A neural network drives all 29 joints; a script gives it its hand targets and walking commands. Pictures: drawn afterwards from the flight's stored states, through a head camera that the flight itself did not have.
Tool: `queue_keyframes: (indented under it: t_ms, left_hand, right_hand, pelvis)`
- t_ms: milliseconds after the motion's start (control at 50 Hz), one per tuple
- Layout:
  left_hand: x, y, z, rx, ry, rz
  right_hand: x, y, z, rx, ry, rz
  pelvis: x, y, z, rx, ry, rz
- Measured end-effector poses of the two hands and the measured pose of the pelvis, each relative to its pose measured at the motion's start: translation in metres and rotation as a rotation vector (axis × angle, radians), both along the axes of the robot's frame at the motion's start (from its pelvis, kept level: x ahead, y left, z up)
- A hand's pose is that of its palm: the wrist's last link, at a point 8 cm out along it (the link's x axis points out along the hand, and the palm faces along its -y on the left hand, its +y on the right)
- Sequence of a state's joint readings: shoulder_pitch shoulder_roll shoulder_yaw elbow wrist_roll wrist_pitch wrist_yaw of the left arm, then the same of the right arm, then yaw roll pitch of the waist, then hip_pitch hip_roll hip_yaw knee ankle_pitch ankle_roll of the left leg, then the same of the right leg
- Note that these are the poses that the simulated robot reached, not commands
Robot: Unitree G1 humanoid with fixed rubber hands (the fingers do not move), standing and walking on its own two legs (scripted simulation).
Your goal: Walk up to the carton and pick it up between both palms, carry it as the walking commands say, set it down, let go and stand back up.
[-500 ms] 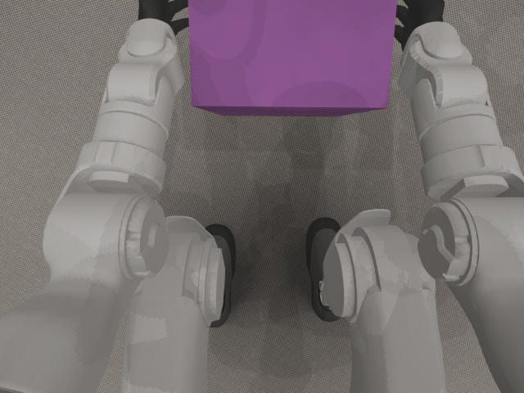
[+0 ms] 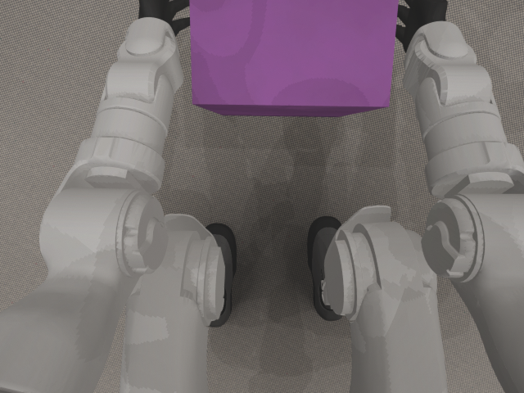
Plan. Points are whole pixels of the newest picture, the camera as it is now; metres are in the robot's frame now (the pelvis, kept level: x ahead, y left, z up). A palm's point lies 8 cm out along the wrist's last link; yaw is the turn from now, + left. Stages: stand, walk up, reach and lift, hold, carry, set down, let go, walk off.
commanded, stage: set down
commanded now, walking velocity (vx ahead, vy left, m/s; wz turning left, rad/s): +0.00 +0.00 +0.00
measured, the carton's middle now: (285, 38) +0.54 -0.04 -0.23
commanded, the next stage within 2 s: none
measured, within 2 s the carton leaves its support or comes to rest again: neither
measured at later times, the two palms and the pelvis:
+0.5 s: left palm (159, 22) +0.55 +0.12 -0.16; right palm (421, 26) +0.53 -0.19 -0.16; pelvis +0.00 +0.00 +0.00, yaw +0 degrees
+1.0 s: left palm (130, 29) +0.54 +0.15 -0.16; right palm (449, 28) +0.53 -0.22 -0.16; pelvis +0.00 +0.00 +0.00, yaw +0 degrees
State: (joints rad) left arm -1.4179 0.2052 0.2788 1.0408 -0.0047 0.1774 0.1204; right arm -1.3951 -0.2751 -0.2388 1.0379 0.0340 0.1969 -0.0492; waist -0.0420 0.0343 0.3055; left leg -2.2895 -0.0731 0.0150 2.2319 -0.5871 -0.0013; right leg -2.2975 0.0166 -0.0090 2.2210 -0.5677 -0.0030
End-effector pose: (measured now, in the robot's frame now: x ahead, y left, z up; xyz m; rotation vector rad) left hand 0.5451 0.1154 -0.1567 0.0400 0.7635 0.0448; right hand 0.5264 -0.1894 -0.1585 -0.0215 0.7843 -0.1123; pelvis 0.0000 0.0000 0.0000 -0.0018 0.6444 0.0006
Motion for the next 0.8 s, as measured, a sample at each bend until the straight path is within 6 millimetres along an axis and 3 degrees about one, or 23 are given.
queue_keyframes:
  t_ms: [660,800]
  left_hand:
    - [0.002,0.003,-0.006,0.005,-0.046,-0.031]
    - [-0.002,0.015,-0.014,0.035,-0.033,0.0]
  right_hand:
    - [0.001,-0.002,-0.007,0.003,-0.048,-0.003]
    - [-0.002,-0.012,-0.012,-0.025,-0.043,-0.06]
  pelvis:
    - [-0.002,-0.001,-0.001,0.0,-0.046,-0.004]
    - [-0.005,-0.001,0.003,0.003,-0.053,-0.006]
